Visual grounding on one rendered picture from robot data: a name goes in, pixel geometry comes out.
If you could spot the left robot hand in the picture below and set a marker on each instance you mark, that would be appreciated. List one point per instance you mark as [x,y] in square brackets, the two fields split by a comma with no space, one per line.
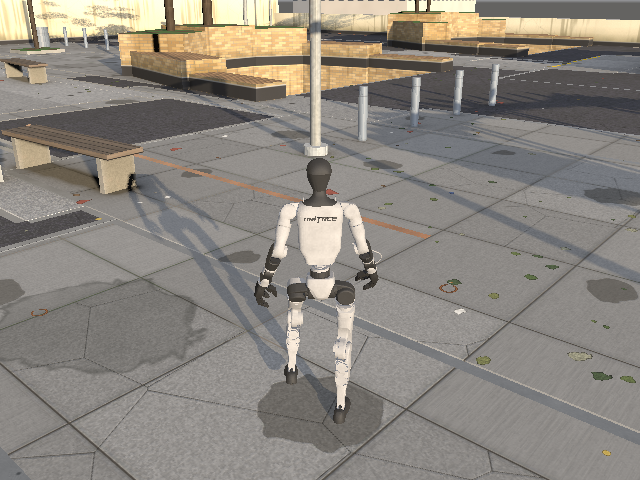
[260,291]

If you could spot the right robot upper arm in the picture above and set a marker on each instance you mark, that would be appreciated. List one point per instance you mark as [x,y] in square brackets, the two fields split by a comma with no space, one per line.
[351,211]

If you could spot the right robot thigh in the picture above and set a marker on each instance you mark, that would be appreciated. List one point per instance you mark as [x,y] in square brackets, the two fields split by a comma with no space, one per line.
[345,309]

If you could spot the robot right shin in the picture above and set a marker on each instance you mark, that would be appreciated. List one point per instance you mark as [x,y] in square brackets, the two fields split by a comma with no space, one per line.
[342,374]

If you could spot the robot left forearm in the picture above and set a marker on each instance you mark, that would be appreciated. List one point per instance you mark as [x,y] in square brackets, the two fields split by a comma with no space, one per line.
[269,269]

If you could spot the left robot upper arm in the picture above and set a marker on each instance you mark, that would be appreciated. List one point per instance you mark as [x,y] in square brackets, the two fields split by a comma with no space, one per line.
[287,212]

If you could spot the robot right forearm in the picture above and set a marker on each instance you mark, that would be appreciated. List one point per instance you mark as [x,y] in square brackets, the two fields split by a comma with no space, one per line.
[368,260]

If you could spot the right robot hand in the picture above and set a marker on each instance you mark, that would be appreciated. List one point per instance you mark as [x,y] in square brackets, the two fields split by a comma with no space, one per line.
[364,275]

